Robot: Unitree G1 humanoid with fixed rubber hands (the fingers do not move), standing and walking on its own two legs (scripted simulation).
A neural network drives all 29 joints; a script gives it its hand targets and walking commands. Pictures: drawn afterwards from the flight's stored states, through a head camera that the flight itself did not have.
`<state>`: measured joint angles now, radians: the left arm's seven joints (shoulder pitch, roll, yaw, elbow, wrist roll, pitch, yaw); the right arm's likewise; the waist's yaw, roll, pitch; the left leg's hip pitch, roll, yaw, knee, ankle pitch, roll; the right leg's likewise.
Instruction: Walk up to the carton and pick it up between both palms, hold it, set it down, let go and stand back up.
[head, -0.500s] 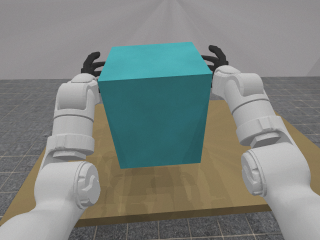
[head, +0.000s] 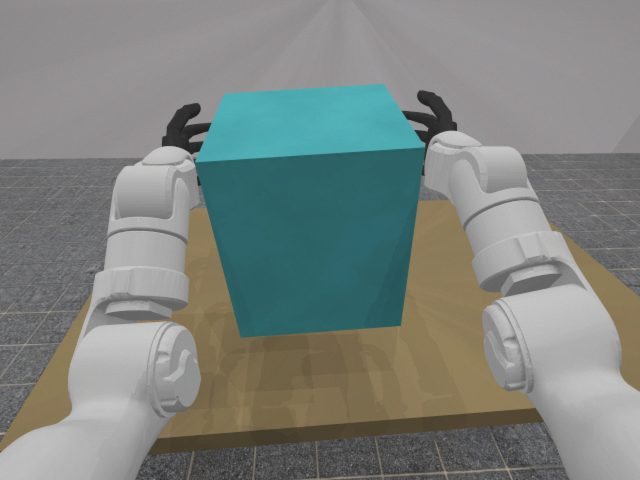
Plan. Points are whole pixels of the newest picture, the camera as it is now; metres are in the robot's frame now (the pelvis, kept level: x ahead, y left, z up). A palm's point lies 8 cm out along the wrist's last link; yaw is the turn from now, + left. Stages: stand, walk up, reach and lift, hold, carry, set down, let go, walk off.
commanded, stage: hold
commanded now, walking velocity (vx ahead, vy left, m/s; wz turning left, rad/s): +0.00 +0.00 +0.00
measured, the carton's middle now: (312, 209) +0.40 +0.00 +0.24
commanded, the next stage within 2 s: set down in 0.62 s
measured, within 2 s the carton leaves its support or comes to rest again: neither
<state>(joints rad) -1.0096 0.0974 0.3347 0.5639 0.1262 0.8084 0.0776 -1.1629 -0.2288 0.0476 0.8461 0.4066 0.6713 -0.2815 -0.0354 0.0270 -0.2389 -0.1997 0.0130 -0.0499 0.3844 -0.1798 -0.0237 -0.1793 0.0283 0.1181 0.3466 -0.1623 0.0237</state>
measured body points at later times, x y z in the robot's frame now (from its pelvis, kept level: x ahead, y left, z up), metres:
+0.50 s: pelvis +0.00 +0.00 +0.00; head -0.09 +0.00 +0.44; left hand +0.39 +0.15 +0.31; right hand +0.39 -0.15 +0.32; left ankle +0.02 +0.13 -0.75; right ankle +0.02 -0.14 -0.75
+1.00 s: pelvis +0.00 +0.00 +0.00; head -0.10 +0.00 +0.44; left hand +0.39 +0.16 +0.34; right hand +0.39 -0.15 +0.35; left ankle +0.02 +0.13 -0.75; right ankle +0.02 -0.14 -0.75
